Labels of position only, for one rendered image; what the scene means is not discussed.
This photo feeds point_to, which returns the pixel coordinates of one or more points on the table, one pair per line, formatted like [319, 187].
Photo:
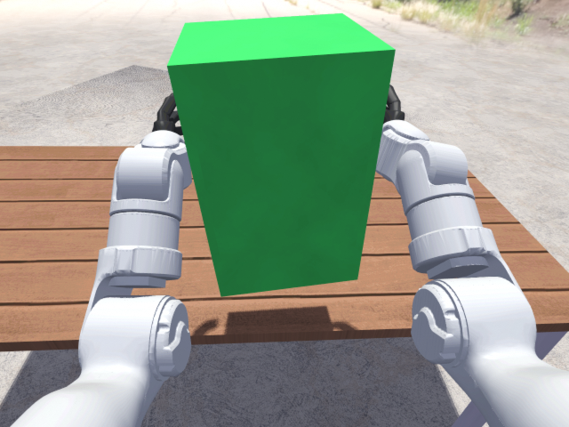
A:
[54, 218]

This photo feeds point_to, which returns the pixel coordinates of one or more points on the robot left upper arm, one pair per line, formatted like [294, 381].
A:
[130, 345]

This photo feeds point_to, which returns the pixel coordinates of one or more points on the carton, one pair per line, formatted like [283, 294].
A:
[282, 120]

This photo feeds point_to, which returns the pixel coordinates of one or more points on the robot right upper arm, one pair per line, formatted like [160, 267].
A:
[482, 332]

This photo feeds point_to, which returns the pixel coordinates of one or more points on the robot left hand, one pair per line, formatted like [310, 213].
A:
[167, 117]

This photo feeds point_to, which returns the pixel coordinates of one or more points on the robot right hand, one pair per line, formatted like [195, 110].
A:
[393, 111]

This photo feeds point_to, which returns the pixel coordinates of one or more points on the robot right forearm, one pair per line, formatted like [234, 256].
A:
[448, 238]

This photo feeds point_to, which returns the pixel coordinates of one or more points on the robot left forearm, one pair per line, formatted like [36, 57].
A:
[145, 214]

